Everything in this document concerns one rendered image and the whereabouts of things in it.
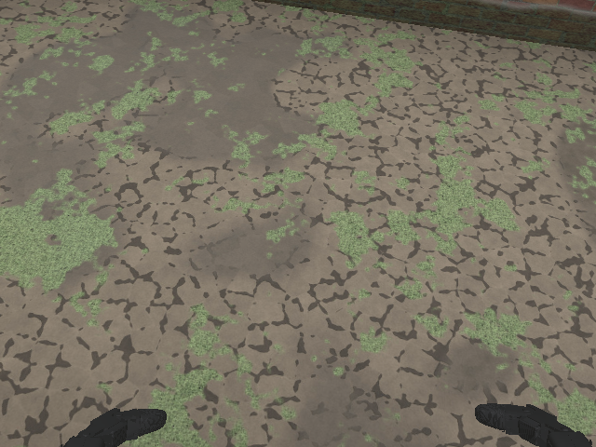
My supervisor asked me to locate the robot right hand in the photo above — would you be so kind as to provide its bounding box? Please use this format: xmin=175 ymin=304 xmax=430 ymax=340
xmin=475 ymin=403 xmax=592 ymax=447

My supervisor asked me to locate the robot left hand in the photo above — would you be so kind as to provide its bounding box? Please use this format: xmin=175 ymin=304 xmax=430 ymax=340
xmin=61 ymin=408 xmax=167 ymax=447

